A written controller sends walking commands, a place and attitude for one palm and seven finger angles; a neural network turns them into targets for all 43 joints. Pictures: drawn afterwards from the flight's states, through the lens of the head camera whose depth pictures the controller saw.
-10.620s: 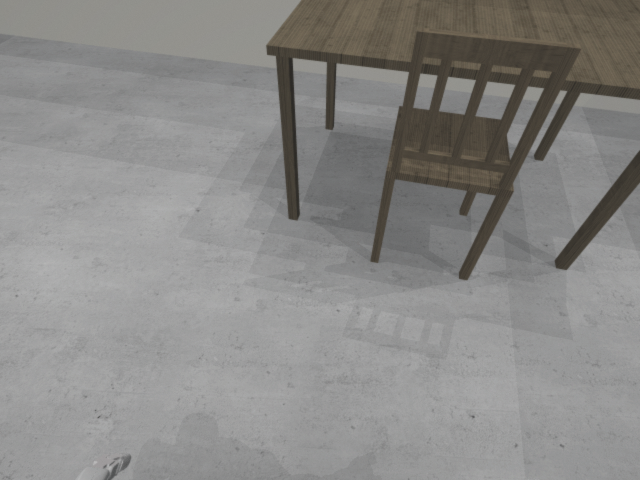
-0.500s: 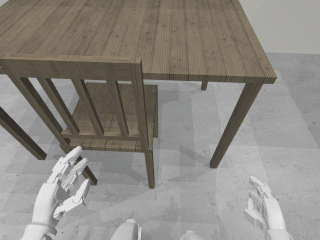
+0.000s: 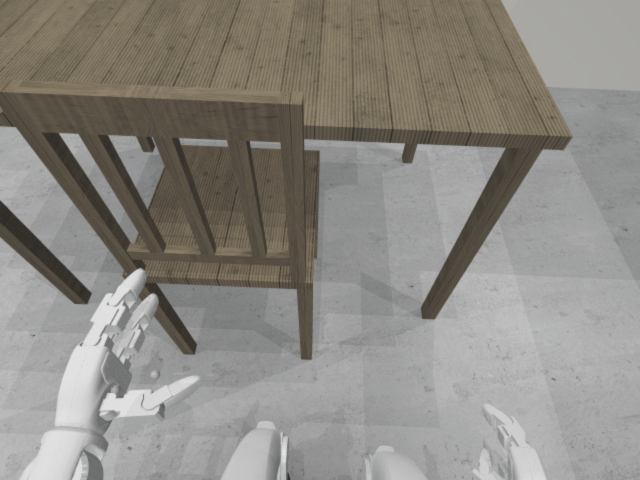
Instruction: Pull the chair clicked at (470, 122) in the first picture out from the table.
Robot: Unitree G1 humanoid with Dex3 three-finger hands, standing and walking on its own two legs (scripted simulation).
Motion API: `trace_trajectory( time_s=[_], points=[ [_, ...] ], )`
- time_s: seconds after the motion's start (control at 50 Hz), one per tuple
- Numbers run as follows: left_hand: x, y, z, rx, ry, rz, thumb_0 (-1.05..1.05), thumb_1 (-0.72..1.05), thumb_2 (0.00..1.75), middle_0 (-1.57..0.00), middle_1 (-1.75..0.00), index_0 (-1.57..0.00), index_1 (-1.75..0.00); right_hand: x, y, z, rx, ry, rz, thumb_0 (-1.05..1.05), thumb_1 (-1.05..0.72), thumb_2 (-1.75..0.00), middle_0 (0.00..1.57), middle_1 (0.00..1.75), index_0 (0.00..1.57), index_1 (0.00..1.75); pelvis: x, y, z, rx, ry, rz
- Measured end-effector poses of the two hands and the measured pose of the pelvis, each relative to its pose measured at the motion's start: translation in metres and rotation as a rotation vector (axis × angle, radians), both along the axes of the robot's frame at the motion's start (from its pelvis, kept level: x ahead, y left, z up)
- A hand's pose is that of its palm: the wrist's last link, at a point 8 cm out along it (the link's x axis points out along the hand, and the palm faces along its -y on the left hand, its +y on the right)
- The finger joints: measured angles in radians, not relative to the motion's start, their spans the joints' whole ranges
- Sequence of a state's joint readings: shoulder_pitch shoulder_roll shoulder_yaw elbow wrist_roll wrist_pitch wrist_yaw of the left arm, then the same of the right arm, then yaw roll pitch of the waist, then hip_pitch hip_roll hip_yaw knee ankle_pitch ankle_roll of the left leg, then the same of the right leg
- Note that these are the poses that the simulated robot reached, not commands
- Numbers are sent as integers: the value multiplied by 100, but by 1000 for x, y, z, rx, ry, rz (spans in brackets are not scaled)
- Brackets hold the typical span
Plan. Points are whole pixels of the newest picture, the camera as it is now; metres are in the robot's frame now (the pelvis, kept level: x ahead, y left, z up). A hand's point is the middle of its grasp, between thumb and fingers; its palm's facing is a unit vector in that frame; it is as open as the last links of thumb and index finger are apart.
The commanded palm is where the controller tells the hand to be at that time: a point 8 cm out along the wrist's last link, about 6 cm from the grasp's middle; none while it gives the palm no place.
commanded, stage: raise the hand toward the chair's back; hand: left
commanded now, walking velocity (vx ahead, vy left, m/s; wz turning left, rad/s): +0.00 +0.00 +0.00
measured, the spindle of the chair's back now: (190, 201) +0.50 +0.23 +0.01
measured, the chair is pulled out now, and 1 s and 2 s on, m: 0.00 0.00 0.00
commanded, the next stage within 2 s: aim the fingers beside a spindle in 1.24 s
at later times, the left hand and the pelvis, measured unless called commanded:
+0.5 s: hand (136, 359) +0.24 +0.22 +0.05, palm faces +0.01 -1.00 -0.04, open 16.6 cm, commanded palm +0.23 +0.27 +0.05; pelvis +0.02 +0.02 +0.01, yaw +1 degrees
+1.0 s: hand (144, 342) +0.26 +0.21 +0.05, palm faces +0.00 -1.00 -0.04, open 16.9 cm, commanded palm +0.24 +0.27 +0.06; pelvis +0.02 +0.01 +0.01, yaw +0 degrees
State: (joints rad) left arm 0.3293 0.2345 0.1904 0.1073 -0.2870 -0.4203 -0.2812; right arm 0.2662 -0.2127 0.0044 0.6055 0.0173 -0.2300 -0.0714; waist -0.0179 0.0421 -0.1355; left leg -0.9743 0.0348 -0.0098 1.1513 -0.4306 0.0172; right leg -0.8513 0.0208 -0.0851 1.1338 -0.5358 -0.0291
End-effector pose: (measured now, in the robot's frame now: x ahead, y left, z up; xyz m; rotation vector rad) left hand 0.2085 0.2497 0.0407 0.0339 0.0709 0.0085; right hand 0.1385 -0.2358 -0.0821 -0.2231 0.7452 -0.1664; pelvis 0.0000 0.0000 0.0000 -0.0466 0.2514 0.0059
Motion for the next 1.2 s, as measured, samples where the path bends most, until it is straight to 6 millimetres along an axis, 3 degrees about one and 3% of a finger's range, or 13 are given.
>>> trace_trajectory(
  time_s=[0.16, 0.3, 0.42, 0.58, 0.88, 1.2],
  points=[
    [2, 8, -3, -4, -4, -6, 0, -9, 48, -10, -15, -11, -14, 23, -1, 10, -47, -31, 19, 1, -91, -90, 21, 30, 20, 30, 6, 10, -1, -9, 9, 4],
    [6, 14, 3, -1, -16, 4, 0, -25, 41, -8, -12, -9, -12, 50, 14, 21, -41, -83, 60, 1, -91, -90, 21, 30, 20, 30, 10, 15, 1, -17, 8, 12],
    [10, 18, 7, 7, -8, 1, -1, -38, 35, -7, -10, -8, -10, 62, 28, 25, -18, -97, 91, 1, -91, -90, 21, 30, 20, 30, 14, 17, 4, -21, 5, 16],
    [16, 24, 11, 7, -7, 4, -1, -47, 31, -6, -9, -7, -8, 57, 30, 23, -10, -66, 91, 1, -91, -90, 21, 30, 21, 30, 17, 16, 6, -23, 3, 19],
    [29, 22, 18, 11, -8, 1, -1, -50, 30, -6, -8, -7, -8, 35, 5, 22, -29, -15, 29, 1, -91, -90, 21, 30, 20, 30, 20, 11, 12, -12, -1, 12],
    [30, 11, 18, 22, -16, 6, -1, -50, 30, -6, -8, -7, -8, 45, -1, 20, -14, -35, 32, 1, -91, -90, 21, 30, 20, 30, 22, 2, 11, -3, 1, 11]
  ],
)
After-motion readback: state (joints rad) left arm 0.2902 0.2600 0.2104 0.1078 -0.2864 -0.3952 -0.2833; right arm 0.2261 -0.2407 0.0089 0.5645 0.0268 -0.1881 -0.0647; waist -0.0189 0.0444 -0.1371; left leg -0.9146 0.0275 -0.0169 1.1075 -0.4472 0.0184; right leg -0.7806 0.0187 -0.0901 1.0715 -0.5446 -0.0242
